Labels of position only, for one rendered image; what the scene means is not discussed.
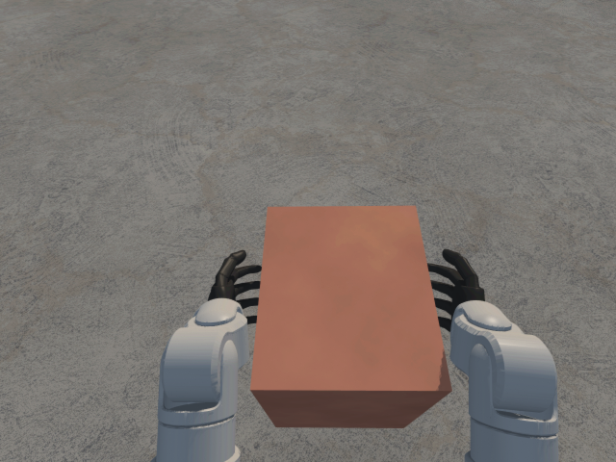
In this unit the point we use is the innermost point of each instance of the carton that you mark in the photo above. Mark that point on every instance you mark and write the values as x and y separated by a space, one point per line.
347 332

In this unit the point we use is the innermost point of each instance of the left robot hand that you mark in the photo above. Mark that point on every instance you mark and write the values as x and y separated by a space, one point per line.
226 277

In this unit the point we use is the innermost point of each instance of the robot left forearm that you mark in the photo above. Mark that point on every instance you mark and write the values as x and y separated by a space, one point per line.
198 386

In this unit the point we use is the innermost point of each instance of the right robot hand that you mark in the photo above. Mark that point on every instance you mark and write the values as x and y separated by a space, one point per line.
465 280

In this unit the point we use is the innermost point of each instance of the robot right forearm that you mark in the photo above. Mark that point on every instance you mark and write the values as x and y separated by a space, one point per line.
512 386

